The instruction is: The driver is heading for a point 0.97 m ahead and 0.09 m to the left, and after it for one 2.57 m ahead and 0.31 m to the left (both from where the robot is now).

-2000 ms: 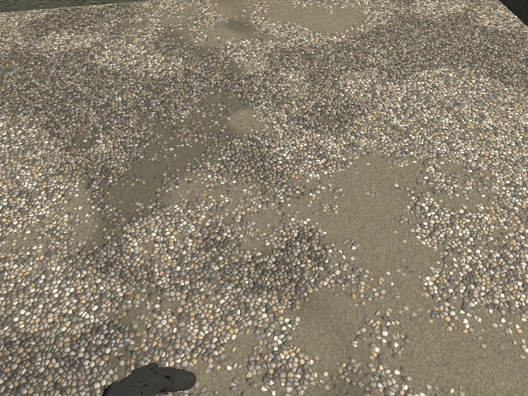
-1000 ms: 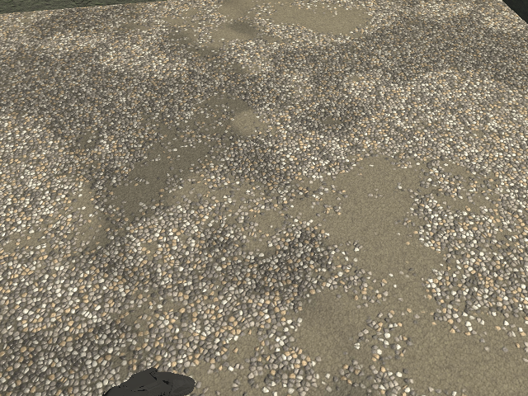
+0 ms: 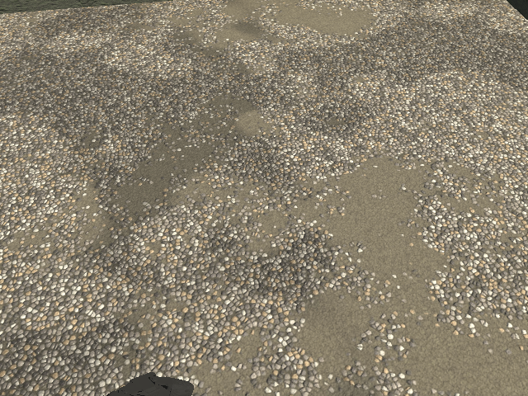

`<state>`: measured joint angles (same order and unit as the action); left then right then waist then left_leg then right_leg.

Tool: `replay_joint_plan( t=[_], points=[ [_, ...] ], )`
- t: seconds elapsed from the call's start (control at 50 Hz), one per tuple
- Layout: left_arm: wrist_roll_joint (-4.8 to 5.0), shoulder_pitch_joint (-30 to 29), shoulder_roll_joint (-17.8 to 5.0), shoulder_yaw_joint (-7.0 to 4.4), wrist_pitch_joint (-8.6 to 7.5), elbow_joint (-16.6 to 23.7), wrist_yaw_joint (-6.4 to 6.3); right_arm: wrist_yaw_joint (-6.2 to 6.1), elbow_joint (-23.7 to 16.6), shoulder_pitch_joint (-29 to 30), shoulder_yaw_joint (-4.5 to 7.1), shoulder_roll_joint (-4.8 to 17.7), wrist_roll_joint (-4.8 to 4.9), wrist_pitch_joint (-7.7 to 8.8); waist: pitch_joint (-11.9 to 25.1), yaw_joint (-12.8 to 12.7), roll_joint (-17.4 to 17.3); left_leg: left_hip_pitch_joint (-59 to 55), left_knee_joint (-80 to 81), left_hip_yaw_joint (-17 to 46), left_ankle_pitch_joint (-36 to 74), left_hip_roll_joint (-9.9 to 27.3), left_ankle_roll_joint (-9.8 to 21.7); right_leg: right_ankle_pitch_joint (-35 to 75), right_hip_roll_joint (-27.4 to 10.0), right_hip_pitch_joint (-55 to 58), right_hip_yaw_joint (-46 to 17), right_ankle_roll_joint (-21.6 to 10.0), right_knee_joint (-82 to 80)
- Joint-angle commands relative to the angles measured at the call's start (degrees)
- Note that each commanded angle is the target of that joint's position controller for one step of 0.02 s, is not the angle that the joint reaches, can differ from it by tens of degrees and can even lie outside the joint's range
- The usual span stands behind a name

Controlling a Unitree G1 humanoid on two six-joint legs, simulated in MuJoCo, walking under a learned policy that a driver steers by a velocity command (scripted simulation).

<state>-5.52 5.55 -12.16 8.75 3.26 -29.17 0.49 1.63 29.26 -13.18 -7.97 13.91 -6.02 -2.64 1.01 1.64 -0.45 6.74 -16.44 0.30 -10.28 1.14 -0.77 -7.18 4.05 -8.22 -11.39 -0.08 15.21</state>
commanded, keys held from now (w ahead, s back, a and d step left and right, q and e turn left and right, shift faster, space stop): w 0.98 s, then no key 0.02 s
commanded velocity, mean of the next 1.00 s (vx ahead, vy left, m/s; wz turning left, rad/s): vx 0.50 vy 0.00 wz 0.00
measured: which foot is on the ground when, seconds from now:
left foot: down 0.00-1.00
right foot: down 0.00-1.00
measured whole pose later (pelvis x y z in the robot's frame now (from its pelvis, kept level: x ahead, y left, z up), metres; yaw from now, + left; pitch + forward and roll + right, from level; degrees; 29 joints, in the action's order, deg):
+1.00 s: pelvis +0.00 +0.00 +0.00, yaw +0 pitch +1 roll +0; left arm -5.5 5.9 -12.1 8.8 3.3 -29.2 0.4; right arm 1.6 29.6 -13.0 -8.1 13.8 -5.8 -2.7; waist 1.2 1.4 -0.5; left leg 6.7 -16.1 1.5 -10.1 0.6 -0.7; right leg -7.2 3.6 -8.3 -11.1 0.2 15.2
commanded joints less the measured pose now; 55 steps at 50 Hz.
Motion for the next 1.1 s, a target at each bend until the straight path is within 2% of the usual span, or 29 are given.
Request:
replay_joint_plan(
  t=[0.02,0.04,0.06,0.08,0.16,0.18,0.2,0.22,0.3,0.32,0.34,0.36,0.44,0.46,0.48,0.58,0.6,0.62,0.64,0.74,0.76,0.78,0.8,0.92,0.94,0.96,0.98,1.02,1.1],
  points=[
    [-0.09,-5.6,-4.0,-1.35,-1.01,6.0,-0.19,-0.03,-4.9,2.0,1.41,4.7,-0.02,0.96,4.6,0.1,0.3,-4.5,1.4,4.9,5.9,3.6,1.6,12.1,-4.8,-1.7,-3.4,-1.8,-1.1],
    [-0.10,-5.6,-4.0,-1.34,-0.99,6.0,-0.19,-0.02,-5.0,2.0,1.40,4.7,-0.02,0.96,4.6,0.0,0.2,-4.5,1.4,5.0,5.9,3.6,1.6,11.9,-4.8,-1.7,-3.4,-1.8,-1.1],
    [-0.29,-2.8,-4.4,-1.65,-0.92,4.1,-0.52,-0.43,-4.1,1.8,1.84,5.8,0.83,0.61,6.4,-1.1,-0.1,-4.9,2.5,5.2,1.6,3.3,1.8,7.6,-4.9,0.3,-3.0,-1.8,-1.6],
    [0.13,-5.9,-4.2,-1.41,-0.99,6.0,-0.15,-0.20,-5.2,2.5,1.43,4.7,0.38,0.80,2.3,0.1,0.4,-3.5,2.0,4.9,4.2,3.3,1.5,9.9,-4.6,-3.0,-3.3,-1.7,-1.4],
    [-0.08,-5.6,-4.0,-1.36,-1.03,6.0,-0.15,-0.08,-5.0,2.1,1.39,4.6,-0.06,0.93,4.3,0.1,0.4,-4.5,1.5,5.1,5.6,3.5,1.7,11.5,-4.7,-2.2,-3.3,-1.7,-1.3],
    [-0.29,-2.8,-4.4,-1.67,-0.97,4.1,-0.50,-0.46,-4.0,1.7,1.85,5.7,0.83,0.59,6.4,-1.1,0.2,-4.9,2.5,5.4,1.4,3.2,1.9,7.3,-4.9,0.2,-2.8,-1.8,-1.7],
    [0.16,-5.9,-4.1,-1.42,-1.04,6.0,-0.14,-0.22,-5.1,2.4,1.43,4.6,0.39,0.78,2.3,0.2,0.6,-3.5,2.0,5.0,4.0,3.3,1.6,9.7,-4.6,-3.0,-3.2,-1.7,-1.5],
    [0.10,-5.8,-3.9,-1.40,-1.03,5.9,-0.12,-0.17,-5.0,2.4,1.40,4.5,0.00,0.85,3.3,0.1,0.7,-4.3,1.7,5.1,4.6,3.4,1.6,10.5,-4.7,-3.0,-3.3,-1.8,-1.6],
    [-0.09,-5.5,-4.0,-1.36,-1.03,6.0,-0.17,-0.04,-4.9,2.1,1.38,4.6,-0.01,0.95,4.5,0.1,0.5,-4.4,1.5,5.2,5.5,3.4,1.7,11.4,-4.8,-1.8,-3.2,-1.7,-1.2],
    [-0.27,-2.8,-4.4,-1.67,-0.95,4.1,-0.50,-0.43,-4.0,1.8,1.84,5.7,0.85,0.60,6.3,-1.1,0.1,-4.8,2.6,5.5,1.4,3.2,1.9,7.2,-4.9,0.3,-2.8,-1.8,-1.7],
    [0.16,-5.8,-4.1,-1.43,-1.02,6.0,-0.15,-0.20,-5.1,2.6,1.42,4.6,0.40,0.79,2.3,0.1,0.5,-3.4,2.1,5.2,4.0,3.2,1.6,9.5,-4.6,-3.0,-3.2,-1.7,-1.5],
    [0.10,-5.7,-4.0,-1.40,-1.01,5.9,-0.12,-0.16,-5.0,2.5,1.38,4.5,0.01,0.86,3.3,0.0,0.7,-4.2,1.8,5.2,4.6,3.3,1.6,10.3,-4.7,-2.9,-3.3,-1.7,-1.6],
    [-0.09,-5.4,-4.0,-1.36,-1.02,6.0,-0.18,-0.04,-4.9,2.1,1.37,4.6,0.00,0.96,4.5,0.1,0.4,-4.3,1.5,5.4,5.5,3.3,1.7,11.3,-4.8,-1.8,-3.2,-1.7,-1.2],
    [-0.27,-2.7,-4.4,-1.67,-0.94,4.1,-0.51,-0.43,-3.9,1.9,1.83,5.7,0.86,0.60,6.3,-1.1,0.1,-4.7,2.6,5.6,1.4,3.1,1.9,7.1,-4.9,0.3,-2.7,-1.8,-1.7],
    [0.16,-5.7,-4.1,-1.43,-1.01,6.0,-0.15,-0.20,-5.1,2.6,1.41,4.6,0.41,0.80,2.3,0.1,0.5,-3.3,2.1,5.3,4.0,3.1,1.6,9.4,-4.6,-2.9,-3.1,-1.7,-1.5],
    [-0.09,-5.3,-4.0,-1.36,-1.02,5.9,-0.19,-0.05,-4.8,2.2,1.35,4.5,0.01,0.96,4.5,0.0,0.4,-4.3,1.6,5.5,5.6,3.2,1.7,11.2,-4.8,-1.8,-3.1,-1.7,-1.2],
    [-0.27,-2.5,-4.5,-1.68,-0.94,4.1,-0.51,-0.44,-3.9,1.9,1.81,5.7,0.86,0.60,6.3,-1.2,0.1,-4.6,2.6,5.8,1.5,3.0,1.9,7.0,-4.9,0.3,-2.6,-1.7,-1.7],
    [0.15,-5.5,-4.2,-1.43,-1.01,6.0,-0.16,-0.20,-5.0,2.6,1.39,4.5,0.41,0.80,2.3,0.0,0.5,-3.2,2.1,5.4,4.0,3.0,1.6,9.3,-4.6,-2.9,-3.0,-1.7,-1.5],
    [0.09,-5.4,-4.0,-1.40,-1.00,5.8,-0.14,-0.16,-4.9,2.6,1.35,4.4,0.02,0.87,3.3,-0.1,0.7,-4.0,1.8,5.5,4.7,3.1,1.7,10.1,-4.7,-2.8,-3.1,-1.7,-1.6],
    [-0.09,-5.1,-4.0,-1.36,-1.00,6.0,-0.20,-0.03,-4.8,2.3,1.32,4.5,0.03,0.96,4.5,-0.1,0.4,-4.1,1.6,5.7,5.6,3.2,1.7,11.1,-4.8,-1.7,-3.0,-1.7,-1.2],
    [-0.27,-2.4,-4.5,-1.68,-0.92,4.1,-0.52,-0.43,-3.9,2.0,1.79,5.7,0.88,0.61,6.3,-1.2,0.1,-4.5,2.7,5.9,1.5,2.9,1.9,6.9,-4.9,0.4,-2.6,-1.7,-1.7],
    [0.14,-5.4,-4.2,-1.43,-0.99,6.0,-0.17,-0.20,-5.0,2.7,1.36,4.5,0.42,0.81,2.3,0.0,0.5,-3.1,2.2,5.6,4.1,3.0,1.6,9.2,-4.7,-2.8,-3.0,-1.6,-1.5],
    [0.08,-5.3,-4.0,-1.40,-0.99,5.8,-0.15,-0.16,-4.9,2.7,1.32,4.4,0.03,0.87,3.3,-0.1,0.7,-4.0,1.9,5.7,4.7,3.1,1.7,10.0,-4.8,-2.8,-3.0,-1.7,-1.6],
    [-0.10,-5.0,-4.0,-1.35,-0.98,6.0,-0.21,-0.01,-4.8,2.4,1.30,4.5,0.05,0.97,4.4,-0.1,0.4,-4.0,1.7,5.8,5.5,3.1,1.7,10.8,-4.9,-1.7,-2.9,-1.6,-1.2],
    [-0.28,-2.3,-4.5,-1.68,-0.90,4.1,-0.53,-0.42,-3.9,2.2,1.76,5.6,0.89,0.61,6.2,-1.3,0.1,-4.4,2.7,6.1,1.5,2.9,1.9,6.6,-4.9,0.4,-2.5,-1.7,-1.7],
    [0.14,-5.3,-4.2,-1.43,-0.98,6.0,-0.18,-0.19,-5.0,2.8,1.34,4.5,0.44,0.81,2.2,-0.1,0.5,-3.0,2.2,5.7,4.0,2.9,1.7,9.0,-4.7,-2.8,-2.9,-1.6,-1.5],
    [0.08,-5.2,-4.0,-1.40,-0.98,5.8,-0.15,-0.15,-4.9,2.8,1.30,4.3,0.05,0.88,3.3,-0.1,0.7,-3.8,1.9,5.8,4.6,3.0,1.7,9.7,-4.8,-2.8,-2.9,-1.6,-1.6],
    [0.40,-2.9,-4.5,-1.75,-0.89,4.6,-0.11,0.00,-3.5,0.1,1.71,5.0,0.53,0.84,4.5,0.0,0.8,-5.1,2.2,6.2,6.0,3.2,2.2,11.9,-5.3,-1.3,-3.2,-2.1,-1.7],
    [1.47,-0.2,-4.9,-2.65,-0.48,2.2,-0.02,0.12,-1.1,-2.7,2.77,5.8,1.64,0.49,2.7,-0.1,0.9,-5.6,3.6,6.6,4.7,3.3,3.0,10.7,-5.6,-1.1,-3.5,-2.9,-2.9]
  ],
)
